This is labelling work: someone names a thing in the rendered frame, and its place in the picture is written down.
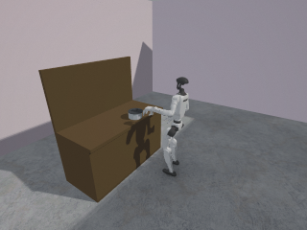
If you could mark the pot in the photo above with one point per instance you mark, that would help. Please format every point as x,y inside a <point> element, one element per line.
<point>135,116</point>

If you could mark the left robot thigh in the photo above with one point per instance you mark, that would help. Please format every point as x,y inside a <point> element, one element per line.
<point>167,137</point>

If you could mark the table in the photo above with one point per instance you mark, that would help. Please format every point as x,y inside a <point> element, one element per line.
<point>99,145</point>

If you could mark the lid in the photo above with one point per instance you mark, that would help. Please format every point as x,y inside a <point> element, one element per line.
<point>131,111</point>

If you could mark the robot left upper arm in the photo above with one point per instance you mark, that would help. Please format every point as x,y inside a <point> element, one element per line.
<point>175,101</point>

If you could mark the robot left hand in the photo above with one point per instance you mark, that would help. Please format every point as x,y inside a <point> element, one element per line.
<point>148,108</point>

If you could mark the left robot forearm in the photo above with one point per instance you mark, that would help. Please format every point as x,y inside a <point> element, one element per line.
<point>161,111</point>

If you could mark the robot right upper arm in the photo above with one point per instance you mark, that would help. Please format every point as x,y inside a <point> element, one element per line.
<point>187,105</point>

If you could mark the robot left foot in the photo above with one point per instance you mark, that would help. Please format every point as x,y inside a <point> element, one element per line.
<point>173,173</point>

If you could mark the robot right hand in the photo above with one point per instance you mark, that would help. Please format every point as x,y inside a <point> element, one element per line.
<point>169,119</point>

